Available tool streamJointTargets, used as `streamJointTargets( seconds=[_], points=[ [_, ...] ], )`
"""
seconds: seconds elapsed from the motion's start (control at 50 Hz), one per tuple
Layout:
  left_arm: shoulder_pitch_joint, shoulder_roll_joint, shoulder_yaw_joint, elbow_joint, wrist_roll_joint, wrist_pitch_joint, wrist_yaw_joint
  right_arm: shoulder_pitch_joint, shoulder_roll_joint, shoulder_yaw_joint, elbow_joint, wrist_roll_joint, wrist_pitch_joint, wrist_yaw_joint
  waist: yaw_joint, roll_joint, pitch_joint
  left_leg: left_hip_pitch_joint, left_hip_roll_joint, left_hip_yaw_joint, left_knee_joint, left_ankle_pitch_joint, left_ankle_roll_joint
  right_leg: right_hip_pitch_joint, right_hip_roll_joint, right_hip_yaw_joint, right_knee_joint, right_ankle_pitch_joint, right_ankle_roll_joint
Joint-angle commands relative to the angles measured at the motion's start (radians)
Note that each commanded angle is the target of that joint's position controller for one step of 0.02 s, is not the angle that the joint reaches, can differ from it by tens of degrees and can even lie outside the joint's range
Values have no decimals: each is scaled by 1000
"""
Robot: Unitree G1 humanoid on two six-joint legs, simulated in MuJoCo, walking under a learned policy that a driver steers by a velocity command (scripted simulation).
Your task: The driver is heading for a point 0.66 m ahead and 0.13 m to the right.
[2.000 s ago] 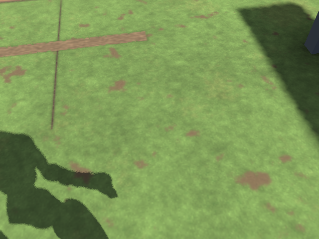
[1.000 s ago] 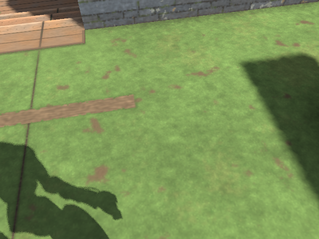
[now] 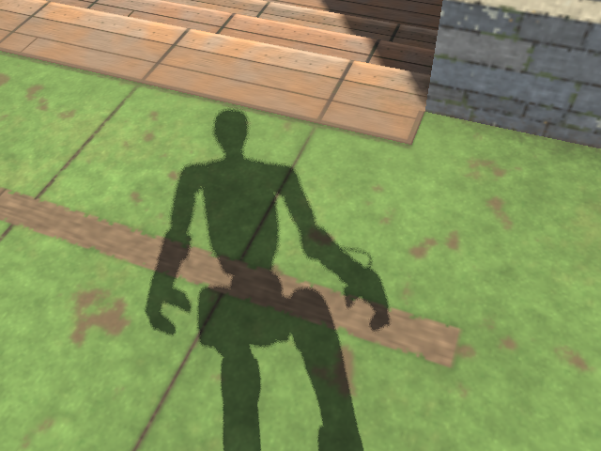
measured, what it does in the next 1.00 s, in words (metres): walks ahead: left foot, then right foot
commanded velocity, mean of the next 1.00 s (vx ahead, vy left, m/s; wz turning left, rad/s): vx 0.08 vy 0.00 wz -0.06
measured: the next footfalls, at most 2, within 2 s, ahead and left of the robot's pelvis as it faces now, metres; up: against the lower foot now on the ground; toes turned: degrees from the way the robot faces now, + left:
left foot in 0.24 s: +0.22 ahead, +0.11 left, +0.00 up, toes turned +10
right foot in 0.72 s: +0.13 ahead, -0.08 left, +0.00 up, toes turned -3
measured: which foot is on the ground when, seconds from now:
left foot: up 0.00-0.22, down 0.24-0.72, up 0.74-1.00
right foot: down 0.00-0.24, up 0.26-0.70, down 0.72-1.00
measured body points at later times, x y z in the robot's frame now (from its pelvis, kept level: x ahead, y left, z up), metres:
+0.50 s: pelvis +0.12 +0.03 -0.01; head +0.15 +0.06 +0.44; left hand +0.16 +0.29 -0.15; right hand +0.30 -0.17 -0.12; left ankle +0.18 +0.10 -0.75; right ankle +0.12 -0.11 -0.70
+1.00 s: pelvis +0.11 +0.00 +0.00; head +0.14 -0.02 +0.45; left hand +0.24 +0.27 -0.10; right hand +0.19 -0.29 -0.13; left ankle +0.13 +0.14 -0.69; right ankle +0.09 -0.08 -0.75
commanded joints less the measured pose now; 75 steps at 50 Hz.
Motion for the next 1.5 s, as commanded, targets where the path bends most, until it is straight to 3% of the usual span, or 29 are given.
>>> streamJointTargets(
  seconds=[0.02, 0.1, 0.16, 0.22, 0.24, 0.26, 0.28, 0.3, 0.32, 0.36, 0.4, 0.46, 0.54, 0.68, 0.7, 0.72, 0.74, 0.76, 0.8, 0.86, 1.02, 1.16, 1.18, 1.2, 1.22, 1.24, 1.28, 1.34, 1.5],
  points=[
    [-3, 115, 25, -46, -9, -14, 2, 17, -8, 5, -70, 0, 5, 12, -27, -169, -44, -60, 27, 17, -80, 85, -24, 68, -260, 78, -101, 700, -117],
    [-12, 131, 30, -46, -11, 4, 8, -81, 22, 26, -110, 4, 2, 32, -5, -183, -46, 81, 16, 88, -357, 251, -12, 31, -221, -45, -68, 654, -87],
    [15, 164, 43, -39, -16, 18, 12, -103, -6, 18, -132, -9, 5, 33, 6, -180, -60, 128, -4, 114, -453, 181, 14, 96, -259, -49, 17, 681, -70],
    [10, 185, 52, -43, -23, 45, 21, 22, -37, -2, -110, -27, -12, 17, -47, -133, -134, 281, -64, 123, -600, 150, 69, 118, -248, -74, 318, 690, -40],
    [65, 173, 47, -43, -20, 49, 17, 97, -87, -15, -93, -40, -27, 1, -77, -22, -204, 462, 11, 7, -683, 423, 109, 1, -199, -86, 539, 460, 7],
    [153, 50, 17, -83, -2, 58, 7, 91, -181, -32, -115, -25, -33, -14, 1, 193, -296, 704, 344, -334, -563, 1103, 216, -274, -74, -86, 832, -466, 46],
    [155, 86, 17, -75, -3, 86, 16, 145, -177, -36, -131, 35, -19, -26, -70, 128, -450, 724, 430, -468, -630, 1082, 355, -324, -6, 73, 958, -501, 57],
    [93, 90, 15, -64, -8, 102, 17, 87, -91, -8, -130, 41, -11, -40, -56, 21, -365, 629, 384, -365, -684, 899, 330, -327, -56, 130, 945, -423, 57],
    [35, 71, 6, -67, -13, 104, 14, 12, -14, 22, -124, 35, -10, -50, -35, 21, -238, 501, 328, -279, -738, 771, 285, -316, -73, 140, 866, -364, 54],
    [53, 71, 3, -32, -2, 118, 9, -61, 41, 51, -104, 20, -14, -65, 20, 31, -134, 340, 239, -146, -807, 662, 195, -195, -83, 154, 708, -277, 60],
    [113, 75, 7, 11, -4, 135, 4, -66, 21, 52, -86, 3, -23, -65, 37, 29, -146, 293, 216, -72, -817, 657, 166, -93, -43, 144, 636, -252, 56],
    [76, 74, 13, 7, -6, 144, 1, -61, -31, 35, -68, 7, -23, -63, 24, 32, -133, 330, 224, -62, -832, 460, 162, -122, -29, 129, 548, -247, 50],
    [8, 75, 21, -23, -2, 152, -6, -57, -44, 22, -62, 5, 2, -68, 0, 58, -91, 320, 248, -76, -865, 141, 182, -175, -29, 104, 518, -259, 44],
    [69, 51, 22, -34, -7, 140, -21, -75, -68, -3, -49, 11, 22, -77, 30, 42, -112, 301, 271, -16, -791, 101, 148, -41, -3, 39, 261, -205, -18],
    [93, 61, 24, -32, -4, 135, -24, -75, -73, -8, -44, 14, 26, -78, 46, 18, -90, 251, 252, 20, -741, 86, 100, 14, -4, 66, 129, -129, -40],
    [98, 113, 34, -41, 8, 125, -22, -48, -47, -6, -41, 14, 32, -73, 39, -116, -57, 175, 186, 95, -588, 0, 26, 32, -105, 254, -58, -147, -73],
    [65, 241, 63, -80, 8, 121, -17, -38, 19, 9, -86, 19, 34, -70, 8, -338, -7, -43, -4, 188, -384, -234, -61, 48, -373, 655, -128, 24, -167],
    [110, 269, 80, -63, 18, 125, 0, -142, -11, 7, -103, 5, 40, -77, 73, -279, 43, -55, -32, 68, -187, -274, -62, -64, -400, 657, -150, 129, -253],
    [-8, 191, 61, -76, -1, 125, 14, -102, -21, 1, -84, 19, 40, -63, -18, -153, 41, -18, -8, -4, -95, -104, -58, -88, -250, 468, -111, 116, -196],
    [-45, 153, 55, -107, -15, 118, 4, -38, -49, -10, -53, -1, 35, -51, -22, -145, -59, -15, -24, 12, -28, -50, -71, 40, -176, 392, -43, 351, -178],
    [54, 201, 78, -106, -7, 123, 4, -114, -36, 9, -114, 19, 34, -61, 53, -188, -80, -3, -23, -9, -260, -108, -88, 146, -184, 504, 26, 396, -206],
    [-83, 219, 87, -149, -12, 132, -13, -5, -44, 18, -123, 30, 10, -75, -21, -192, -101, 314, -70, -7, -613, -23, -45, -16, -113, 598, 92, 386, -119],
    [-114, 202, 82, -160, -22, 130, -11, 34, -55, 15, -115, 22, 1, -84, -47, -166, -100, 425, -36, -29, -759, 79, -35, -92, -70, 582, 129, 259, -68],
    [-81, 139, 66, -172, -23, 125, -10, 43, -133, 1, -122, 6, -4, -95, -24, -2, -112, 520, 165, -215, -865, 39, 10, -204, 17, 478, 273, -10, -7],
    [4, 100, 58, -176, -16, 122, -3, -37, -226, -13, -157, 10, 4, -91, 30, 197, -100, 531, 391, -469, -883, 238, 121, -362, 197, 266, 452, -406, 32],
    [-9, 189, 77, -158, 17, 129, -1, -1, -189, -13, -149, 6, 11, -81, 1, 132, -106, 449, 425, -453, -849, 303, 210, -347, 110, 236, 656, -428, 41],
    [-16, 197, 88, -128, 9, 140, -17, -95, -76, 20, -166, 12, 11, -72, 41, 41, -34, 361, 283, -242, -840, 312, 168, -318, 75, 236, 771, -296, 52],
    [-13, 165, 75, -120, -5, 152, -43, -81, -73, 21, -163, 6, 5, -78, 22, 98, -55, 422, 197, -101, -807, 443, 146, -333, 81, 199, 794, -226, 87],
    [-91, 99, 29, -134, -13, 159, -29, -8, -106, 6, -108, 5, 1, -53, -32, 138, -85, 459, 228, -83, -745, 484, 173, -154, 61, 130, 373, -294, 67]
  ],
)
